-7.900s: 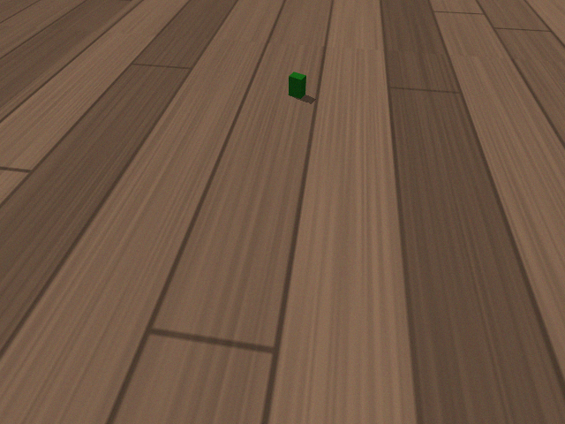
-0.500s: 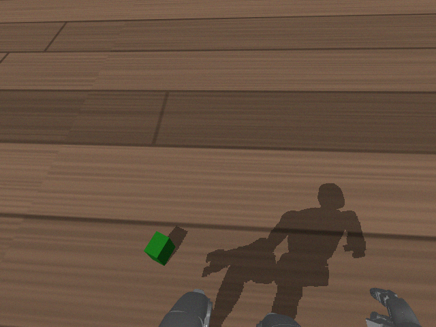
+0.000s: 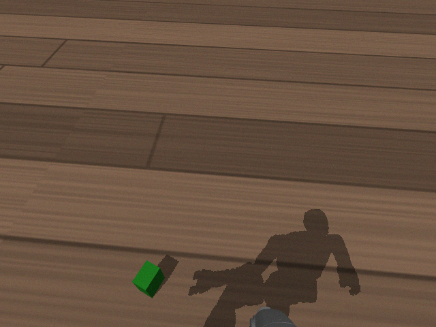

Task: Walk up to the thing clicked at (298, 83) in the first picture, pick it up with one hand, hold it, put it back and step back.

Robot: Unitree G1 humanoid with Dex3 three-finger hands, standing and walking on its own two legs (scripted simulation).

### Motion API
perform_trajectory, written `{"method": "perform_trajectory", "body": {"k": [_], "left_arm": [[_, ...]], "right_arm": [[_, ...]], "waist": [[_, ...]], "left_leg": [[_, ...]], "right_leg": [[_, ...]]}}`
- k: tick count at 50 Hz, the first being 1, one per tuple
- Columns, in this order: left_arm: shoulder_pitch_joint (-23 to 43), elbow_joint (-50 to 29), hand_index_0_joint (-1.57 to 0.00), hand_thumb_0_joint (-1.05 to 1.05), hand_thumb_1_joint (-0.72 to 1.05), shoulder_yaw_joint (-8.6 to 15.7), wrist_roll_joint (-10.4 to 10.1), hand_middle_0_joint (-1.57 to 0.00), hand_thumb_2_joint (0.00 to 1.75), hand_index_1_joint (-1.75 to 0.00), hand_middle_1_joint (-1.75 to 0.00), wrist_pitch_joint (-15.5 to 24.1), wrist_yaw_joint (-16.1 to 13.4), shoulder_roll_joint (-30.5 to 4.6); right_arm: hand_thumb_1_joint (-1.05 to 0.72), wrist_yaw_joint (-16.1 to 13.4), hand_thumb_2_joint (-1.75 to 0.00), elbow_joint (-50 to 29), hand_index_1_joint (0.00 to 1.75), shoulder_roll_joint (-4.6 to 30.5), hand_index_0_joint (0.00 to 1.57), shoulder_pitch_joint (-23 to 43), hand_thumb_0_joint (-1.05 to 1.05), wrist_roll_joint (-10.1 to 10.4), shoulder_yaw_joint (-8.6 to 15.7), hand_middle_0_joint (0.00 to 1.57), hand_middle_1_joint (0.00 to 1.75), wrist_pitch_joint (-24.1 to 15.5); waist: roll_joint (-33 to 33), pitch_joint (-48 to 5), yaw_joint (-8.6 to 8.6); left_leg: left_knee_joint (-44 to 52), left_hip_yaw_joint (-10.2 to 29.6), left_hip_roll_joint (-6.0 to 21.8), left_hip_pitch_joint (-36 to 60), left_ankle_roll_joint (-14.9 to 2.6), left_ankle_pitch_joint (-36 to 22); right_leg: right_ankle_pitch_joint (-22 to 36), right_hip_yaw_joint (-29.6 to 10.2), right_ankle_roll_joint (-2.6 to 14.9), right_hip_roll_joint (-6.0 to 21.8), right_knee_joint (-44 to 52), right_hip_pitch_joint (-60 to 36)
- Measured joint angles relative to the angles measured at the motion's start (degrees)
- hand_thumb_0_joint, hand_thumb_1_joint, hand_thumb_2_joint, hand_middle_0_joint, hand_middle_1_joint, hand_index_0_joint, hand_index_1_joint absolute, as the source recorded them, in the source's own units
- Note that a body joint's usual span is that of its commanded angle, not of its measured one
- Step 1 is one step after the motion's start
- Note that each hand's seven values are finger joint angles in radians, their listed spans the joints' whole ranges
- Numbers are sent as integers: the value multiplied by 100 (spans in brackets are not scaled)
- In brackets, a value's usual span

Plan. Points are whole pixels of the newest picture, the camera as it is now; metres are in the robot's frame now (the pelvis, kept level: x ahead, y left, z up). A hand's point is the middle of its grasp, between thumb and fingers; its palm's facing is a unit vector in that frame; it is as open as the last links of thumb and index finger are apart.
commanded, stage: walk up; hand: left
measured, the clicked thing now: (149, 279) +0.39 +0.29 -0.69
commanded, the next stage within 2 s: stand in 1.26 s
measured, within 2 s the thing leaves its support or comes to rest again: neither
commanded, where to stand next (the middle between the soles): +0.05 +0.01 m, yaw -4 degrees
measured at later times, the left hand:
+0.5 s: hand out of the picture +0.05 +0.32 -0.17, palm faces +0.01 -0.90 -0.43, open 7.4 cm
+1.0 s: hand out of the picture +0.03 +0.26 -0.11, palm faces -0.07 -0.88 -0.48, open 7.4 cm
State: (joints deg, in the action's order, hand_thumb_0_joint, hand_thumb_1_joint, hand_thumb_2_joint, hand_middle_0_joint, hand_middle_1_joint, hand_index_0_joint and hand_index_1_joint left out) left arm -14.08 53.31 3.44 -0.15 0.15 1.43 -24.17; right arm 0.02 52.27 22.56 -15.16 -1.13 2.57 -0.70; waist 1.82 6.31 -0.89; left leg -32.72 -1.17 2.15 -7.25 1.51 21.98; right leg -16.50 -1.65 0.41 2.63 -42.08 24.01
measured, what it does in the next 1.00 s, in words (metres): steps on the spot: right foot, then left foot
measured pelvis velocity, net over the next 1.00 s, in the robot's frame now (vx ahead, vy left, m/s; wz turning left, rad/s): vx -0.04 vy -0.03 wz -0.05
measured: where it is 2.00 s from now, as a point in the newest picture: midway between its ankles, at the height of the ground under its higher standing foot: outside the picture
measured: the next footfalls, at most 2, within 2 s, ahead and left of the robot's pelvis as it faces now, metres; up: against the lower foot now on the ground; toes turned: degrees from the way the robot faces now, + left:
right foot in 0.04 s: +0.14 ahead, -0.14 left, +0.00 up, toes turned -1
left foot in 0.36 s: -0.04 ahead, +0.16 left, +0.00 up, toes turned +0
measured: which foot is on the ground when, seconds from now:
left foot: down 0.00-0.06, up 0.08-0.34, down 0.36-0.84, up 0.86-1.00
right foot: up 0.00-0.02, down 0.04-0.38, up 0.40-0.80, down 0.82-1.00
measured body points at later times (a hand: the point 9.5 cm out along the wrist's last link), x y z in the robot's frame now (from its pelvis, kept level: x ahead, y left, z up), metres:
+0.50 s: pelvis -0.08 +0.04 -0.02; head -0.01 +0.06 +0.42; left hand +0.05 +0.37 -0.14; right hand -0.01 -0.28 -0.14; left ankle -0.08 +0.15 -0.73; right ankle +0.00 -0.13 -0.66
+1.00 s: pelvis -0.04 -0.03 +0.00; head -0.03 -0.06 +0.45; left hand +0.03 +0.30 -0.08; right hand -0.01 -0.37 -0.13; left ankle +0.00 +0.12 -0.67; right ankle -0.03 -0.15 -0.73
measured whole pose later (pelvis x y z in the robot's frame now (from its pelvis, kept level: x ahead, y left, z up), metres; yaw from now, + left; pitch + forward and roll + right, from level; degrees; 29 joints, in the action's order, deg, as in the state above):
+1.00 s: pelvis -0.04 -0.03 +0.00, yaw -3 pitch -4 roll -1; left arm -18.8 50.7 1.9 1.0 5.3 -0.5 -22.2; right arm 2.8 49.2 27.3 -18.5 -2.0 4.7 2.5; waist -6.7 4.1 -0.6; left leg -61.7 6.9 0.4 -27.8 -0.7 21.9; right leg -17.0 2.3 0.4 -0.3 -33.5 12.9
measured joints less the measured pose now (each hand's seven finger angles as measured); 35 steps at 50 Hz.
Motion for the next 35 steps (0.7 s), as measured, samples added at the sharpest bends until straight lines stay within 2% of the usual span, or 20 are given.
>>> {"method": "perform_trajectory", "body": {"k": [2, 3, 4, 6, 8, 11, 14, 16, 18, 19, 20, 22, 23, 25, 26, 30, 35], "left_arm": [[157, -67, -20, 0, 91, -15, -17, -21, 89, -30, -30, 33, -60, 26], [277, -80, -20, 0, 91, -10, -5, -21, 89, -30, -30, 43, -95, 80], [406, -126, -20, 0, 91, -28, -1, -21, 89, -30, -30, 47, -122, 142], [629, -310, -20, 0, 91, -108, 26, -21, 89, -30, -30, 59, -163, 241], [799, -483, -20, 0, 91, -180, 44, -21, 89, -30, -30, 51, -219, 332], [991, -661, -20, 0, 91, -217, 103, -21, 89, -30, -30, 11, -324, 404], [1121, -795, -20, 0, 90, -208, 174, -21, 89, -30, -30, 2, -409, 396], [1192, -851, -20, 0, 90, -188, 203, -21, 89, -30, -30, -34, -423, 327], [1250, -876, -20, 0, 90, -169, 177, -21, 89, -30, -30, -107, -402, 226], [1268, -874, -20, 0, 90, -144, 153, -21, 89, -30, -30, -149, -393, 141], [1269, -831, -20, 0, 90, -94, 123, -21, 89, -30, -30, -195, -401, 80], [1192, -633, -20, 0, 91, -6, 106, -21, 89, -30, -30, -301, -444, 57], [1142, -534, -20, 0, 91, 22, 99, -21, 89, -30, -30, -349, -444, 22], [994, -400, -20, 0, 91, 67, 71, -21, 89, -30, -30, -376, -411, -61], [890, -351, -20, 0, 91, 87, 81, -21, 89, -30, -30, -356, -362, -84], [229, -140, -20, 0, 91, 129, 209, -21, 89, -30, -30, -271, -17, -162], [-334, 136, -20, 1, 91, 108, 202, -21, 89, -30, -30, -153, 160, -242]], "right_arm": [[-90, -13, -90, -104, 30, 27, 21, 153, 1, 70, 11, 21, 30, 207], [-90, -27, -90, -131, 30, 54, 21, 283, 1, 110, 29, 21, 30, 295], [-90, -49, -90, -167, 30, 72, 21, 434, 1, 144, 48, 21, 30, 387], [-90, -96, -90, -288, 30, 94, 21, 702, 1, 180, 77, 20, 30, 536], [-90, -110, -90, -418, 30, 132, 21, 860, 1, 210, 106, 20, 30, 582], [-90, -89, -90, -554, 30, 176, 21, 919, 0, 176, 122, 20, 30, 596], [-91, -63, -90, -555, 30, 187, 21, 904, 0, 147, 104, 20, 30, 628], [-91, -35, -90, -499, 30, 152, 21, 862, 0, 121, 80, 20, 30, 610], [-90, 22, -90, -436, 30, 124, 21, 763, 0, 63, 69, 20, 30, 562], [-90, 50, -90, -389, 30, 74, 21, 731, 0, 5, 78, 20, 30, 533], [-90, 77, -90, -353, 30, 13, 21, 704, 0, -67, 73, 20, 30, 521], [-90, 141, -90, -315, 30, -40, 21, 607, 0, -107, 34, 20, 30, 506], [-90, 132, -90, -275, 30, -90, 21, 559, 0, -115, 10, 21, 30, 484], [-90, 71, -90, -175, 30, -191, 21, 463, 0, -136, -42, 21, 30, 406], [-90, 47, -90, -134, 30, -214, 21, 402, 1, -128, -49, 21, 30, 338], [-90, 51, -90, -101, 30, -194, 21, 41, 1, -106, 29, 21, 30, 19], [-90, 112, -90, -234, 30, 35, 21, -381, 1, -120, 88, 21, 30, -208]], "waist": [[-74, 102, 8], [-194, 187, 10], [-294, 287, -6], [-362, 493, 21], [-443, 609, 45], [-546, 630, 62], [-585, 625, 76], [-510, 613, 70], [-383, 562, 48], [-204, 568, 62], [-38, 602, 117], [-65, 596, 34], [-57, 575, -19], [42, 495, -37], [77, 450, -26], [178, 117, 42], [169, -195, -42]], "left_leg": [[-542, -3, 60, -193, 49, 331], [-911, 35, 142, -367, 13, 456], [-1451, 199, 98, -634, -66, 681], [-2775, 517, -259, -1210, -169, 1166], [-3768, 708, -519, -1652, -197, 1198], [-4293, 836, -612, -1954, -122, 1028], [-3769, 824, -501, -1858, -50, 1000], [-2926, 656, -359, -1625, -49, 957], [-1883, 437, -268, -1299, -97, 657], [-1662, 317, -349, -1210, -108, 708], [-1721, 188, -418, -1223, -141, 706], [-1842, 223, -321, -1301, -201, 645], [-1768, 263, -279, -1309, -210, 554], [-1470, 265, -231, -1294, -199, 321], [-1301, 255, -206, -1265, -206, 215], [-676, 93, -66, -965, -291, 0], [-70, -56, 171, -506, -257, -200]], "right_leg": [[659, 115, -32, 0, 485, -121], [584, 161, -74, -68, 392, -69], [491, 203, -80, -99, 264, 20], [467, 165, -61, -59, 171, 165], [563, 134, -53, -20, 237, 256], [687, 141, -56, 32, 292, 408], [760, 177, -90, 99, 238, 552], [787, 189, -158, 187, 144, 661], [780, 178, -248, 303, -41, 825], [743, 69, -228, 395, -208, 944], [303, -157, -129, 353, -459, 1065], [-899, -578, -14, -165, -1307, 1197], [-1104, -759, 22, -434, -1876, 1255], [-994, -942, 81, -786, -2703, 1279], [-844, -907, 85, -834, -2843, 1194], [-613, -608, -42, -695, -2559, 568], [-701, -409, -124, -414, -1359, -30]]}}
